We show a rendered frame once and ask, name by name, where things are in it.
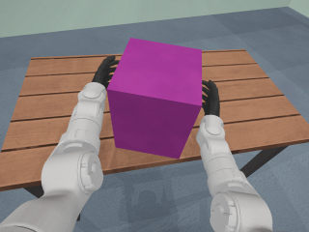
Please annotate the robot left forearm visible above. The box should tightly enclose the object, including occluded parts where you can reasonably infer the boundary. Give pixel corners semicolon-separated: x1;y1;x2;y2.
41;82;106;189

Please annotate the carton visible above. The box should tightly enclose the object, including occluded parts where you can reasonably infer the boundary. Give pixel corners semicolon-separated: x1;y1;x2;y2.
106;38;203;159

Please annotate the robot left hand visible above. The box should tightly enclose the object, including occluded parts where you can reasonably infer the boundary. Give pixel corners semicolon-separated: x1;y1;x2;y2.
92;55;120;90

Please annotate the robot right upper arm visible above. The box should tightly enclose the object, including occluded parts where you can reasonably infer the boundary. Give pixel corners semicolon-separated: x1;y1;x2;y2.
210;189;288;232

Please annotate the robot right hand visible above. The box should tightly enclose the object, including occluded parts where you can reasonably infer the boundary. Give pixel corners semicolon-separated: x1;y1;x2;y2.
202;80;220;117

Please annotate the table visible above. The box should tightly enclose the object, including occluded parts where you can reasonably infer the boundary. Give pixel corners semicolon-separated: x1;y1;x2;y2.
0;49;309;221

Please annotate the robot left upper arm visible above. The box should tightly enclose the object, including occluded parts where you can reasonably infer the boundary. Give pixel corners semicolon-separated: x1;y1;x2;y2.
0;149;103;232

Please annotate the robot right forearm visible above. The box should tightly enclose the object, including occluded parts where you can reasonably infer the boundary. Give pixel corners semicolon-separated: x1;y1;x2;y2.
196;114;262;198

